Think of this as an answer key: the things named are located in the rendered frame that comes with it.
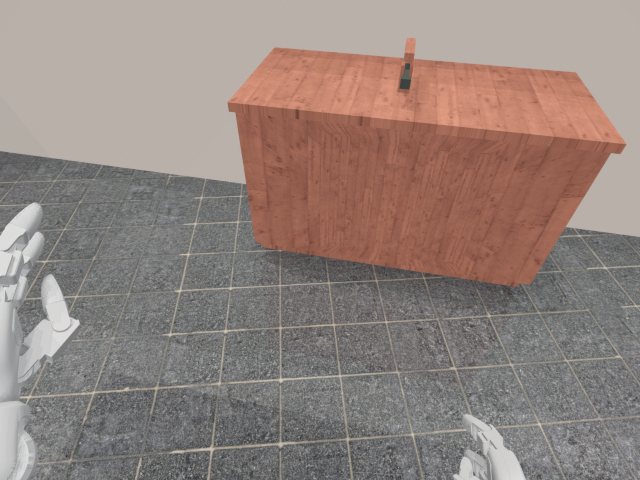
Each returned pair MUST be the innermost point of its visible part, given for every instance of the robot left hand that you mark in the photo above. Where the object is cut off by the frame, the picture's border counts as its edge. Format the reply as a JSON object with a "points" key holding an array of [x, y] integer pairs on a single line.
{"points": [[20, 248]]}

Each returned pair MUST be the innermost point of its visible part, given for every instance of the counter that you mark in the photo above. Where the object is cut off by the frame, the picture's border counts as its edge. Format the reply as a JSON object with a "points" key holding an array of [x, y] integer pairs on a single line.
{"points": [[473, 173]]}

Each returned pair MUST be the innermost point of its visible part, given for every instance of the left robot forearm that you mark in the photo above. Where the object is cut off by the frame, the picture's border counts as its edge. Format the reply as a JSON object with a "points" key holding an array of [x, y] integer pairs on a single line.
{"points": [[18, 451]]}

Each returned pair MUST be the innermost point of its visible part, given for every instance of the tap lever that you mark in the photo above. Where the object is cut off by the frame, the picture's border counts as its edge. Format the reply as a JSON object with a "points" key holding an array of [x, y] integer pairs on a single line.
{"points": [[406, 79]]}

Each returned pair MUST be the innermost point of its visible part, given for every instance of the robot right hand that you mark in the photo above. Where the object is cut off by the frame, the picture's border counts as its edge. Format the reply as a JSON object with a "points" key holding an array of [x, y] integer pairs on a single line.
{"points": [[501, 464]]}

